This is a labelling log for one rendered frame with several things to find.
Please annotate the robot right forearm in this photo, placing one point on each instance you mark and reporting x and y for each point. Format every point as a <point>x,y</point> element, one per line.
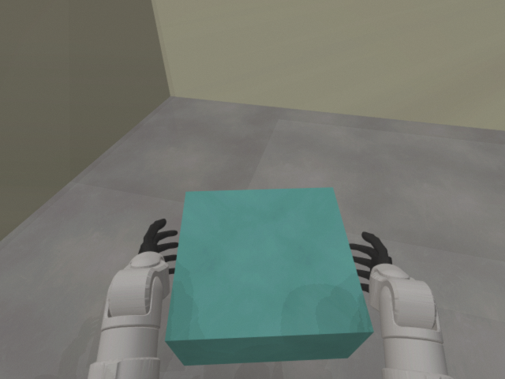
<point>410,325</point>

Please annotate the carton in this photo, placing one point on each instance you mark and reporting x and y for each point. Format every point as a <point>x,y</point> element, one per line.
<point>264,275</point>

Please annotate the left robot hand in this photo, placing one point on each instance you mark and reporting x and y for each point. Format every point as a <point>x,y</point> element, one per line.
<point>152,238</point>

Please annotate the robot left forearm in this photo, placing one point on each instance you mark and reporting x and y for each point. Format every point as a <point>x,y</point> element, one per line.
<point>132,316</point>

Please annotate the right robot hand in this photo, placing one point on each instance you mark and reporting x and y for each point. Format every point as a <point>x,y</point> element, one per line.
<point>378,254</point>

